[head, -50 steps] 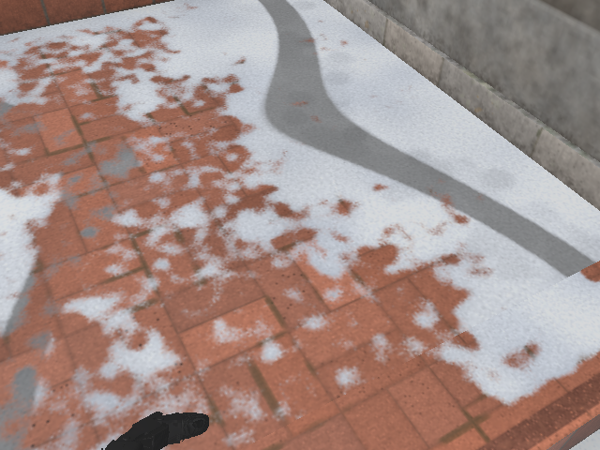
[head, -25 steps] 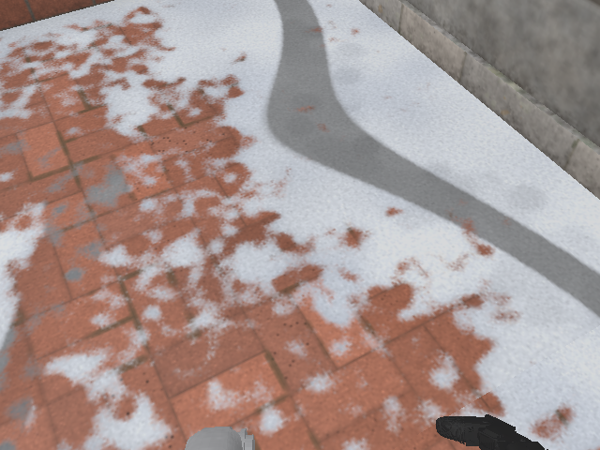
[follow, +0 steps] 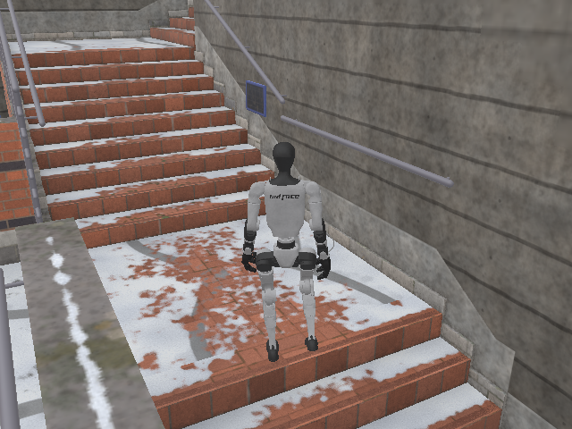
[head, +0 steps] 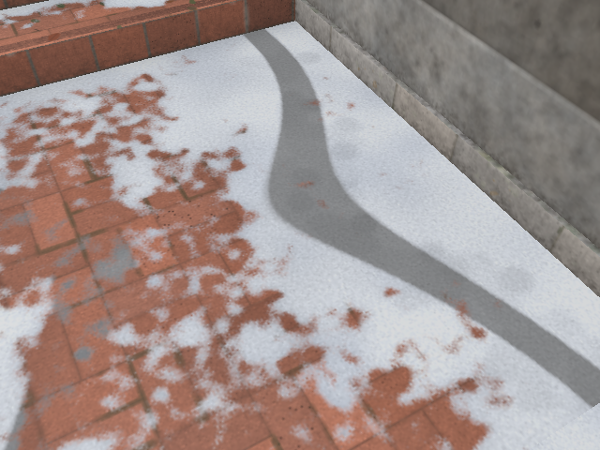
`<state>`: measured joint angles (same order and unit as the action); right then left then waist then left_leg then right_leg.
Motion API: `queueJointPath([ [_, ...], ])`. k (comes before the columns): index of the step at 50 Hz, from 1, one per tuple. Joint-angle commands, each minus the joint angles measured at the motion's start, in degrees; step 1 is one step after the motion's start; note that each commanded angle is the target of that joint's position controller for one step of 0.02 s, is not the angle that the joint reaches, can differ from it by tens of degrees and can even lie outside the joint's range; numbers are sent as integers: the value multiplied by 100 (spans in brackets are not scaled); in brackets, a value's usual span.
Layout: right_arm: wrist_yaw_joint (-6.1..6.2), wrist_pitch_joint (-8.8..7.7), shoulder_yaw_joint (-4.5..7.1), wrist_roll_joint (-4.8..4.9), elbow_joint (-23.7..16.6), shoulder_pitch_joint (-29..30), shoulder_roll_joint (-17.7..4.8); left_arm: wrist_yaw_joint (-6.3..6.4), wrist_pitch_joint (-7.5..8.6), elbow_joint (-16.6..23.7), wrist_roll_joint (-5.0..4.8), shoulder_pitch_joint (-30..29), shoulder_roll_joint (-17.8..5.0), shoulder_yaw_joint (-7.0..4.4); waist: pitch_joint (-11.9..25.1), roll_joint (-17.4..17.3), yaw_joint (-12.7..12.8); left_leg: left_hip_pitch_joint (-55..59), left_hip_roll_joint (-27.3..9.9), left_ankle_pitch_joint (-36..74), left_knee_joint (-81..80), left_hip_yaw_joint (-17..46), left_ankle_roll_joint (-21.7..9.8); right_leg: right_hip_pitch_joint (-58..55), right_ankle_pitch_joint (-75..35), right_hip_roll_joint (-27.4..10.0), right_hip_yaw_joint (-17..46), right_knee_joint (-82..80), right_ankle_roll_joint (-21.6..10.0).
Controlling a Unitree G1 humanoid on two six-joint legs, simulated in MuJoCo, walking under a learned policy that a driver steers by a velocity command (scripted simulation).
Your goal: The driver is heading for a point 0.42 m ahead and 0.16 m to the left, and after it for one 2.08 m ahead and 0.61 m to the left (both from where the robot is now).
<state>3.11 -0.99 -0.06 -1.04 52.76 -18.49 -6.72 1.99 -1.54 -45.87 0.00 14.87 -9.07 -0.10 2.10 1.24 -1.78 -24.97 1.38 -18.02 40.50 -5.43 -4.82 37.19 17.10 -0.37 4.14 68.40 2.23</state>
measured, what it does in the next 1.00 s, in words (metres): climbs, turning left: right foot, then left foot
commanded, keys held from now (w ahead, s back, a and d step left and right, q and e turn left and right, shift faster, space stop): no key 0.02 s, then w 0.18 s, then w+q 0.46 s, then q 0.30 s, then no key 0.04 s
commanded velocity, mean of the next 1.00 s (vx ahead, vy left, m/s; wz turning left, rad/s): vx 0.29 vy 0.00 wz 0.34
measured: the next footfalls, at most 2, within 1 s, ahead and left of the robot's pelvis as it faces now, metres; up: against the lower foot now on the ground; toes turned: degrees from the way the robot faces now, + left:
right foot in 0.10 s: +0.11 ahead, -0.12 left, +0.00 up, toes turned +1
left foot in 0.58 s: +0.23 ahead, +0.21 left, +0.00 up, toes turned +15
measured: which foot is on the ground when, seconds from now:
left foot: down 0.00-0.10, up 0.12-0.56, down 0.58-1.00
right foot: up 0.00-0.08, down 0.10-0.58, up 0.60-1.00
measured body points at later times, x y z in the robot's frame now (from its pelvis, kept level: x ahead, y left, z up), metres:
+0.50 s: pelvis +0.12 +0.05 +0.03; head +0.10 +0.05 +0.48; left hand +0.09 +0.30 -0.12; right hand +0.30 -0.18 -0.08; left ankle +0.19 +0.20 -0.67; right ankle +0.07 -0.12 -0.71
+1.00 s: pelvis +0.33 +0.17 +0.02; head +0.36 +0.20 +0.47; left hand +0.48 +0.47 -0.05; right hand +0.45 -0.08 -0.09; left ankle +0.19 +0.20 -0.72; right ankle +0.53 +0.14 -0.68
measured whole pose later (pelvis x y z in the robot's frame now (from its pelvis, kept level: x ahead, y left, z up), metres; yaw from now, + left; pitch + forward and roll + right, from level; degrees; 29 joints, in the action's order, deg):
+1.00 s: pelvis +0.33 +0.17 +0.02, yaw +25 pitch +4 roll +0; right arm 3.4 -0.9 3.6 1.4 43.7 -23.6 -13.9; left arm -1.0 5.0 -38.3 0.4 -3.9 -13.2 -1.7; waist -0.3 2.0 -4.5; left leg -6.4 6.8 -20.6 23.7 8.7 -5.0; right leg 36.2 -1.9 2.1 2.7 30.4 0.6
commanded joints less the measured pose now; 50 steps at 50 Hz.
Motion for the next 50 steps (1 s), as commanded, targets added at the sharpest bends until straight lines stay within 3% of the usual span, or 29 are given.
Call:
queueJointPath([
  [1, 158, 115, 246, 134, -475, 221, -919, 24, -66, 282, -119, -262, -40, 61, 8, -736, -179, 229, -932, -1031, -2152, 1428, -617, -945, 1320, 185, -1131, -2916, 267],
  [2, 102, 78, 278, 154, -408, 62, -1081, -19, -59, 69, -51, 110, -199, -11, 213, -886, -104, -84, -1317, -1482, -2235, 1745, -696, -1913, 259, 138, -1070, -3213, 98],
  [4, -18, -31, 332, 217, -303, 137, -1167, -111, 35, -301, 84, 840, -382, -111, -129, -725, 197, -972, -1194, -2518, -2146, 1814, -708, -2790, 23, 187, -907, -3363, -377],
  [5, -91, -55, 298, 213, -437, 681, -989, -135, 135, -427, 139, 1403, -509, -143, -383, -212, 542, -1760, -901, -2556, -1233, 1550, -512, -3180, 1029, -369, 37, -3975, -739],
  [6, -170, -111, 208, 299, -609, 968, -651, -99, 221, -433, 169, 1648, -930, -254, -400, 1044, 597, -2505, -141, -1689, 226, 514, -111, -3249, 3098, -1381, 1937, -5250, -1353],
  [7, -214, -191, 248, 268, -669, 1104, -770, -71, 338, -478, 223, 1901, -1089, -342, -362, 1593, 682, -2634, 124, -1318, 1844, 578, -49, -3120, 4127, -2150, 3819, -6250, -1958],
  [8, -270, -247, 300, 244, -618, 988, -890, 0, 479, -401, 221, 1494, -944, -300, -487, 1208, 412, -2814, -48, -918, 2908, 1056, -15, -2916, 3783, -2145, 3929, -6253, -1994],
  [10, -339, -290, 260, 132, -465, 559, -843, 34, 646, -210, 56, 739, -783, -244, -297, 637, -48, -2679, -248, -107, 3507, 1156, 76, -2536, 2682, -1749, 2839, -6093, -1646],
  [12, -358, -277, 327, 141, -398, 560, -942, -31, 681, -263, -19, 546, -650, -216, -123, 477, -79, -2479, -266, 391, 3355, 987, 171, -2512, 1778, -1384, 1687, -6021, -1329],
  [14, -398, -243, 321, 159, -390, 668, -854, -67, 708, -467, 13, 877, -594, -204, -14, 490, 70, -2444, -253, 871, 3236, 821, 263, -2645, 1150, -1268, 1024, -6009, -1257],
  [16, -431, -213, 290, 185, -459, 908, -786, -68, 732, -600, 55, 1067, -715, -236, -75, 535, 195, -2586, -364, 1094, 2853, 796, 311, -2790, 919, -1364, 752, -6080, -1273],
  [19, -497, -226, 178, 230, -652, 1339, -690, -48, 727, -597, 48, 915, -1093, -325, -130, 584, 288, -2080, -606, 1144, 1652, 588, 328, -2673, 530, -1561, 318, -6173, -1195],
  [23, -535, -163, 177, 214, -738, 1297, -898, -123, 697, -612, -104, 637, -1468, -450, -383, 804, 262, -911, -664, 673, 510, 219, 212, -2327, 794, -1686, -243, -6231, -1036],
  [26, -581, -93, 228, 190, -763, 1080, -1042, -186, 610, -621, -140, 442, -1482, -508, -574, 670, 168, -239, -589, 440, -199, -37, 30, -2383, 1057, -1773, -532, -5797, -916],
  [27, -565, -85, 289, 177, -662, 749, -1097, -202, 571, -589, -137, 394, -1440, -507, -530, 492, 29, 295, -412, 346, -449, -203, -55, -2268, 858, -1633, -732, -5343, -844],
  [28, -541, -84, 435, 188, -423, 69, -1304, -216, 529, -587, -73, 427, -1313, -472, -267, 163, -200, 1139, -132, 195, -715, -302, -168, -2130, 286, -1333, -1006, -4363, -745],
  [29, -489, -95, 635, 211, -264, -664, -1770, -208, 517, -441, 56, 290, -1021, -377, -31, -845, -449, 2043, -660, -115, -1177, 860, -420, -1415, -423, -930, -1407, -2379, -468],
  [30, -418, -94, 700, 254, -400, -948, -2410, -222, 636, -58, 262, 250, -500, -221, 335, -2360, -208, 3149, -1662, -464, -1852, 3373, -1101, 414, 952, -118, -1192, -281, -36],
  [31, -458, -200, 643, 257, -498, -1093, -2244, -234, 821, 140, 44, -95, -702, -243, 675, -2190, -368, 3475, -2121, -1762, -3089, 5159, -1561, 1412, 1001, 189, -370, 830, -22],
  [32, -414, -301, 571, 174, -594, -844, -1966, -257, 976, 276, -157, -518, -947, -277, 285, -1593, -378, 3196, -2149, -1644, -3003, 4823, -1423, 1935, 597, -182, -123, 1325, -154],
  [33, -391, -353, 484, 96, -691, -541, -1657, -256, 1051, 317, -187, -724, -1024, -271, 134, -995, -259, 2724, -1951, -1207, -2765, 4133, -1230, 1880, 53, -438, -111, 1265, -277],
  [34, -399, -360, 406, 69, -813, -167, -1446, -213, 1051, 315, -60, -780, -1028, -278, 5, -588, -51, 2097, -1700, -347, -2725, 3488, -1070, 1494, -345, -581, -103, 910, -304],
  [35, -386, -364, 369, 54, -909, 54, -1335, -185, 1030, 368, 29, -744, -1075, -313, -40, -571, 120, 1726, -1492, 488, -2735, 3040, -1008, 1133, -533, -630, -51, 555, -296],
  [36, -360, -375, 342, 47, -978, 100, -1253, -184, 991, 418, 55, -672, -1150, -355, 3, -549, 233, 1598, -1359, 1368, -2740, 2711, -946, 860, -651, -621, -21, 278, -289],
  [40, -188, -345, 424, 152, -1046, -271, -1437, -128, 810, 672, 94, -1018, -904, -331, 51, -340, 260, 1680, -1043, 4203, -2484, 1835, -760, 728, -966, -277, -270, -1066, -103],
  [42, -106, -246, 453, 183, -1083, -452, -1441, -144, 771, 896, 27, -1508, -719, -271, 57, -489, 142, 1544, -769, 4469, -2293, 1580, -442, 343, -1480, 8, -384, -2153, -82],
  [44, -33, -161, 504, 218, -1092, -625, -1538, -201, 732, 1037, 9, -1936, -691, -250, 87, -668, 2, 1516, -713, 4411, -2191, 1653, -189, 30, -1889, 238, -473, -2965, -86],
  [48, 75, -22, 601, 272, -1194, -629, -1579, -300, 685, 1186, 26, -2187, -931, -320, 179, -725, -45, 2039, -777, 3969, -1708, 2203, -55, -317, -1971, 331, -189, -3771, -132],
  [50, 87, -27, 641, 242, -1373, -298, -1638, -313, 764, 1098, 68, -1806, -1148, -401, 334, -738, 112, 2228, -779, 4269, -1221, 2323, -29, -857, -2001, 315, -143, -4160, -271],
])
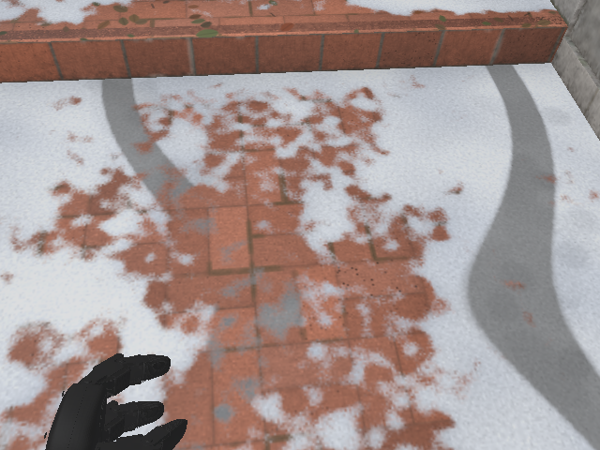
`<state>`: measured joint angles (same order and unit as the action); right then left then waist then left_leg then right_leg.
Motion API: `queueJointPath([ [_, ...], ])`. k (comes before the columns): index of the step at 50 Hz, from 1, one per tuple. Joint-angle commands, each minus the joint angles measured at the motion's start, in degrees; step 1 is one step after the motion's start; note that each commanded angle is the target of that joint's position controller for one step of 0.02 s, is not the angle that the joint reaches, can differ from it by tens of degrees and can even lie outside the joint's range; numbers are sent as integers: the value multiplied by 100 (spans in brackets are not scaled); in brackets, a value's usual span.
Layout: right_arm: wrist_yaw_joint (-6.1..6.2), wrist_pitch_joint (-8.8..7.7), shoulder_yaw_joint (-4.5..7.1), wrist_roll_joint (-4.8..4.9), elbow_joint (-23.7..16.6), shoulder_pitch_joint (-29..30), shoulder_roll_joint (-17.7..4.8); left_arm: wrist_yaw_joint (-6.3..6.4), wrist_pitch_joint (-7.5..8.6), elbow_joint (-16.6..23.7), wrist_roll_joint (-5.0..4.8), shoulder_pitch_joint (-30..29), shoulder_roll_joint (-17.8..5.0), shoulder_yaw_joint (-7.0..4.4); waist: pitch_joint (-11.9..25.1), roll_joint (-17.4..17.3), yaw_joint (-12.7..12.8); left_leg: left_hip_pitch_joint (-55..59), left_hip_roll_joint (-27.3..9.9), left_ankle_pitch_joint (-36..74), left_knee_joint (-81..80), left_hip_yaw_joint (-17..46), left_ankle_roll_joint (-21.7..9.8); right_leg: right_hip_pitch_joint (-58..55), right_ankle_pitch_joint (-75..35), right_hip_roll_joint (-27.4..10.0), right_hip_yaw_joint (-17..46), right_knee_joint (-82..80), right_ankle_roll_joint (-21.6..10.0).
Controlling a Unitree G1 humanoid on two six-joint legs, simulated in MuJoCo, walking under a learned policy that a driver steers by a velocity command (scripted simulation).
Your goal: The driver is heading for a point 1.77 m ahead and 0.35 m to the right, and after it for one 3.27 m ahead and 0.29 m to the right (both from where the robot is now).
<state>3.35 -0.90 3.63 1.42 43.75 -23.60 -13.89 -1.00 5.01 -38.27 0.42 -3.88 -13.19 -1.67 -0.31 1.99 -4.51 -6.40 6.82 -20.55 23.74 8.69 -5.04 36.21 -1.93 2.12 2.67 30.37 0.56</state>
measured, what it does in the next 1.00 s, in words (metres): walks ahead: right foot, then left foot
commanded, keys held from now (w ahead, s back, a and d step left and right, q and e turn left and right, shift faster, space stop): no key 1.00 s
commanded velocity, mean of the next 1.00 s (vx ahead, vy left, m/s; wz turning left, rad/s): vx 0.03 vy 0.00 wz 0.11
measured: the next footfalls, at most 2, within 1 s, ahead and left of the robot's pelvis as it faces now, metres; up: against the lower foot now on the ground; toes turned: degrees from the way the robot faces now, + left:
right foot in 0.04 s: +0.22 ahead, -0.09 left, +0.00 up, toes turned +4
left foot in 0.40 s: +0.13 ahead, +0.14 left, +0.00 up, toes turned +2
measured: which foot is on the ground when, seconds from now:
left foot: down 0.00-0.06, up 0.08-0.38, down 0.40-1.00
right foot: up 0.00-0.02, down 0.04-1.00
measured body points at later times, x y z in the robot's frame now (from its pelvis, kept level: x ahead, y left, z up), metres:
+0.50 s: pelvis +0.10 +0.01 -0.01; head +0.10 +0.02 +0.44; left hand +0.20 +0.26 -0.13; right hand +0.25 -0.23 -0.11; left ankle +0.09 +0.14 -0.74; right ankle +0.18 -0.10 -0.74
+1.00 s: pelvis +0.14 +0.03 -0.01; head +0.14 +0.03 +0.44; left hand +0.25 +0.27 -0.13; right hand +0.25 -0.21 -0.13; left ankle +0.09 +0.14 -0.74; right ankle +0.18 -0.10 -0.74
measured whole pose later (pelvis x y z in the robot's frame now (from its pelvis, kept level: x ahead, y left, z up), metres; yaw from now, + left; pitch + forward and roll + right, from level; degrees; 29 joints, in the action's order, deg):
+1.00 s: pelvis +0.14 +0.03 -0.01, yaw +4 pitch -1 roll +0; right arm 2.0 -1.2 2.4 -0.7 42.3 -16.5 -10.0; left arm 1.7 0.1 -48.1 0.3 8.9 -10.3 -2.4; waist -0.7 0.1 0.3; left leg -12.2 0.8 -22.2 35.0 1.1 -0.3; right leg 19.2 15.5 -0.2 0.8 35.3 0.4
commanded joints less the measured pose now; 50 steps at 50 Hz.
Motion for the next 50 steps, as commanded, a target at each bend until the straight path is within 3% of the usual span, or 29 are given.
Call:
queueJointPath([
  [1, 30, -59, 268, -12, -573, 412, -901, 14, 162, 236, 59, 478, -807, -285, 772, -813, 566, 418, -1148, 4792, 918, 839, 38, -1320, -412, 82, -121, -718, -212],
  [2, -37, -83, 222, -41, -694, 572, -758, 62, 219, 166, 139, 940, -857, -306, 1153, -728, 765, 210, -882, 4571, 1630, 730, 156, -2325, -1158, -186, -79, -979, -425],
  [3, -94, -114, 78, -159, -916, 716, -361, 153, 224, 194, 271, 1477, -1061, -319, 1770, -110, 956, -987, -452, 2322, 3096, 536, 317, -3981, -3050, -1312, 907, -416, -904],
  [4, -124, -110, -19, -159, -784, -669, -48, 186, 161, 135, 322, 1566, -1118, -310, 2429, 1434, 301, -2621, 377, -2447, 4841, 447, 683, -5564, -4802, -2973, 3039, -152, -2293],
  [5, -172, -66, 88, -133, -552, -966, -802, 201, 57, 235, 103, 1354, -880, -313, 2617, 956, 302, -2738, -134, -1917, 5510, 587, 726, -4981, -2552, -2888, 3539, -575, -2353],
  [6, -169, 36, 195, -86, -602, -214, -1111, 233, -23, 392, 15, 977, -507, -212, 1769, 417, 446, -2918, -332, -1403, 5673, 249, 851, -4182, -1255, -2398, 2697, -765, -2008],
  [7, -143, 123, 190, -121, -709, 256, -1073, 226, -116, 400, 25, 787, -352, -119, 1330, -9, 431, -2892, -473, -1026, 5511, 13, 905, -3364, -282, -2000, 2154, -991, -1710],
  [9, -155, 255, 127, -147, -868, 444, -771, 195, -218, 347, 109, 518, -449, -96, 662, 159, 185, -2298, -697, -626, 5034, -189, 949, -1815, 610, -1472, 1488, -1406, -1439],
  [11, -152, 229, 1, -160, -844, 317, -383, 144, -210, 259, 142, 514, -460, -130, 560, 357, 106, -1773, -762, -517, 3910, -514, 919, -1331, 354, -1064, 824, -1489, -1347],
  [13, -125, 154, -73, -221, -873, 558, -266, 128, -208, 162, 140, 690, -557, -179, 746, 489, 268, -1490, -841, -544, 2891, -611, 888, -1524, -40, -1068, 701, -1391, -1434],
  [15, -111, 140, -60, -189, -837, 665, -370, 140, -274, 112, 125, 900, -673, -218, 941, 569, 409, -1264, -868, -267, 2225, -626, 842, -1757, 583, -1218, 893, -1342, -1493],
  [17, -126, 157, -19, -172, -772, 600, -450, 145, -359, 125, 64, 885, -699, -207, 871, 523, 312, -761, -812, 468, 1368, -721, 698, -1518, 1779, -1231, 978, -1339, -1354],
  [19, -147, 173, -10, -296, -811, 677, -441, 151, -387, 16, 20, 1128, -456, -119, 656, 379, 269, -187, -797, 740, 653, -719, 442, -1020, 2988, -1003, 870, -1287, -836],
  [20, -134, 169, 7, -395, -926, 737, -606, 137, -358, -24, 58, 1219, -331, -73, 545, 85, 312, -35, -1265, 768, 446, -191, 241, -719, 3292, -813, 674, -996, -486],
  [21, -129, 172, 94, -368, -917, 957, -902, 124, -324, -25, 47, 1442, -359, -115, 308, -730, 607, -783, -1457, -311, 275, 99, 36, -930, 2944, -336, 71, -747, -213],
  [22, -159, 131, 30, -362, -905, 1034, -582, 145, -293, -55, 87, 1263, -424, -147, 199, -911, 540, -1531, -1353, -1190, -72, 96, 41, -1616, 2280, -235, -137, -367, -61],
  [23, -164, 77, -40, -371, -883, 1157, -368, 156, -284, -48, 102, 1185, -366, -151, 68, -1052, 596, -1850, -1285, -1411, -245, 73, 145, -1946, 1912, -217, -155, -179, -42],
  [24, -167, 25, -57, -365, -881, 1265, -328, 175, -297, -120, 110, 1255, -287, -139, -25, -1099, 657, -1986, -1230, -1276, -263, 20, 251, -2102, 1737, -251, -140, -114, -75],
  [25, -168, -26, -55, -332, -863, 1265, -311, 185, -307, -158, 119, 1347, -326, -155, -99, -1080, 654, -1985, -1190, -1133, -205, -36, 312, -2110, 1683, -283, -96, -126, -117],
  [28, -132, -87, -39, -244, -765, 933, -326, 162, -296, -241, 60, 1374, -289, -157, -133, -511, 556, -1654, -1066, -452, 142, -201, 359, -1953, 1694, -362, 42, -240, -269],
  [35, -142, -113, -29, -225, -697, 725, -225, 178, -314, -405, 28, 1411, -231, -158, 227, -179, 505, -1258, -959, 769, 463, -333, 311, -2246, 727, -416, 61, 12, -263],
  [50, -110, -97, 3, -215, -414, 537, -101, 297, -442, -743, -14, 1231, -238, -200, 162, -232, 497, -1135, -853, 1178, 432, -473, 347, -2424, 404, -460, 113, 119, -249],
])
Keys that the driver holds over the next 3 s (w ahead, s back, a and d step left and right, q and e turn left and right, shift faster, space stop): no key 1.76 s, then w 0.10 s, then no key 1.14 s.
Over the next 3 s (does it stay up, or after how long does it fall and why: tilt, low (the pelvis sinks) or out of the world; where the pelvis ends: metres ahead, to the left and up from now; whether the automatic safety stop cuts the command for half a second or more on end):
stays up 0.19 0.02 0.00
